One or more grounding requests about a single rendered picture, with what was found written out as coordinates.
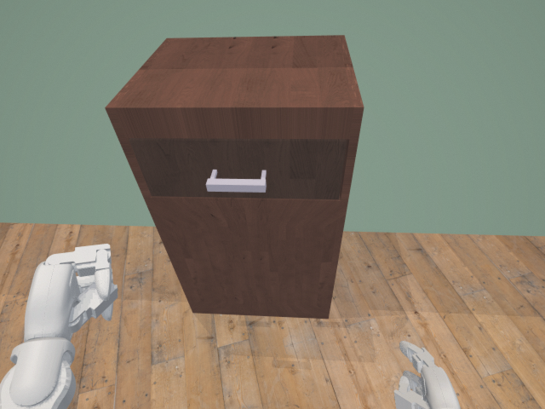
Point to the right robot hand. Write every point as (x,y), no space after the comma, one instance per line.
(433,390)

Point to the cabinet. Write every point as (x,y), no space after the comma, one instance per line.
(247,256)

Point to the left robot hand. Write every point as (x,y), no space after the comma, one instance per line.
(55,288)

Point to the handle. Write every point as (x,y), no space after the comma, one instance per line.
(237,185)

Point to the robot left forearm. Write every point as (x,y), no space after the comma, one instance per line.
(42,377)

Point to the drawer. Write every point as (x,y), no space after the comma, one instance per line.
(296,168)

